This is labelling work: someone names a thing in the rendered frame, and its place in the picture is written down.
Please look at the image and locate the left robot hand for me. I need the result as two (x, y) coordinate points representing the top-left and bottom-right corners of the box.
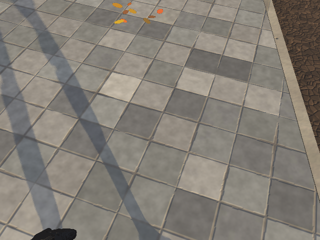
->
(31, 228), (77, 240)

